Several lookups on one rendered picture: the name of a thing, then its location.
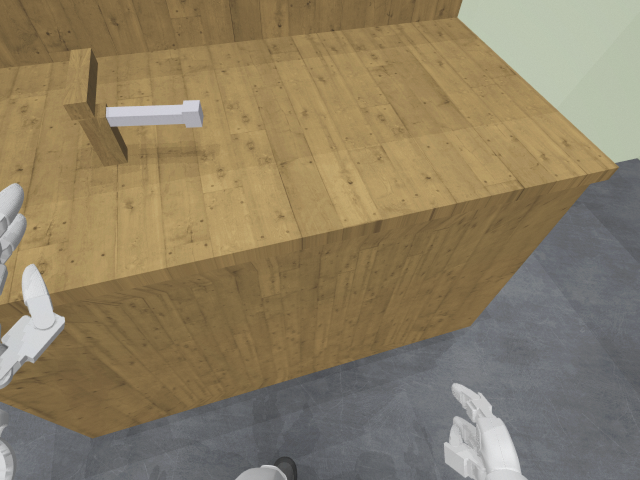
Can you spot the counter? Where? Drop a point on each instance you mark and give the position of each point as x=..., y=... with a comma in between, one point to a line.
x=369, y=174

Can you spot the robot right hand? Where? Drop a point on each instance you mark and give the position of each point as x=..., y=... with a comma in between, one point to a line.
x=490, y=446

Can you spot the tap lever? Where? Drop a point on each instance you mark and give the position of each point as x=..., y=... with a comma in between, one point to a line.
x=190, y=114

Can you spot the robot left foot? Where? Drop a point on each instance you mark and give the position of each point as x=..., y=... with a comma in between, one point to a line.
x=288, y=467

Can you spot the robot left hand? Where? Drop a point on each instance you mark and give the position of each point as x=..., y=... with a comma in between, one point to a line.
x=30, y=336

